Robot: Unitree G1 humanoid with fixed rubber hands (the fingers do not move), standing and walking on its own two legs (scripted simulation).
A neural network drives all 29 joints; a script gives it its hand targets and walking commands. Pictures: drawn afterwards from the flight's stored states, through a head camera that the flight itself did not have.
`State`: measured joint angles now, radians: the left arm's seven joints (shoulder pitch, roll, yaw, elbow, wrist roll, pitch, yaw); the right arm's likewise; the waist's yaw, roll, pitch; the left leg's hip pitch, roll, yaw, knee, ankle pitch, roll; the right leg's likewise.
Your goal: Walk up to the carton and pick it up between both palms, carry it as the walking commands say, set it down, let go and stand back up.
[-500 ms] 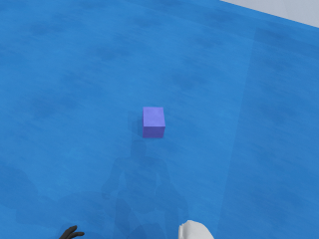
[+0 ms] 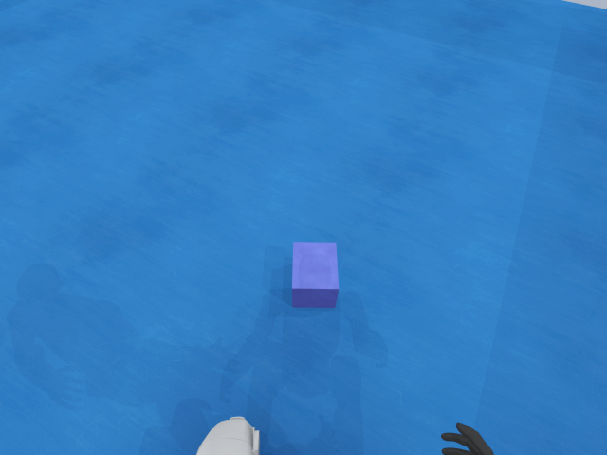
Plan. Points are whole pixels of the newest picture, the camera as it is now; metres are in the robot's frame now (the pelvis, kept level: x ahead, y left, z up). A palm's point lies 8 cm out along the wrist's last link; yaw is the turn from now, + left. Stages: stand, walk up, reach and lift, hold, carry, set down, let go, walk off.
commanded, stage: walk up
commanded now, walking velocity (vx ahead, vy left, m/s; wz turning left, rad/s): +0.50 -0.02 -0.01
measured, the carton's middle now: (314, 275) +0.74 +0.01 -0.70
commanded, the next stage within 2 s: none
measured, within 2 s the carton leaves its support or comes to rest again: neither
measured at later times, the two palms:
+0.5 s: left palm (192, 310) +0.33 +0.22 -0.13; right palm (495, 397) +0.23 -0.28 -0.14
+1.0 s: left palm (194, 270) +0.41 +0.24 -0.14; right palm (462, 297) +0.39 -0.26 -0.13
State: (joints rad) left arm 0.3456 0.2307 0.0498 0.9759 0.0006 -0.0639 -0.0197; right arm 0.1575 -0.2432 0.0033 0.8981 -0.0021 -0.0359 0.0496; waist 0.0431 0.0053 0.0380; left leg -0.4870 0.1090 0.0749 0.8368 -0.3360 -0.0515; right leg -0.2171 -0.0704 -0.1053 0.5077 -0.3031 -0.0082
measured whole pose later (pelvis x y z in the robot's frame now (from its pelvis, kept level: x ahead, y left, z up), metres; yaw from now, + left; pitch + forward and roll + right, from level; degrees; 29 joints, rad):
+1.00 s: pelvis +0.34 -0.01 -0.01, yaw -1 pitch -1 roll +0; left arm 0.20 0.24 0.05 0.95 0.00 0.00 0.00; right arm 0.22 -0.21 0.00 0.96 0.00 0.00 -0.02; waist 0.01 -0.02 0.05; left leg -0.23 0.09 0.10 0.60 -0.34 -0.03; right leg -0.25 -0.03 -0.11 0.58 -0.26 0.02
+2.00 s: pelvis +0.27 +0.03 +0.00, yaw -2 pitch -1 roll +0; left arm 0.20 0.21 0.04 0.96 0.00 0.03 0.02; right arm 0.22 -0.18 0.00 0.97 0.00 0.02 -0.01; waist 0.00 -0.01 0.04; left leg -0.24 0.05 0.13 0.50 -0.25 0.01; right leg -0.20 -0.02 -0.07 0.51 -0.30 -0.01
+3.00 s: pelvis +0.28 +0.03 +0.00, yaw -2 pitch +0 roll +0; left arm 0.22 0.21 0.04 0.98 0.00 0.02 0.03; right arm 0.22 -0.19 0.00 0.98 0.00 0.01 -0.01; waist 0.00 -0.02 0.03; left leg -0.24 0.06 0.13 0.50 -0.26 0.00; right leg -0.20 -0.02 -0.07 0.51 -0.31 -0.01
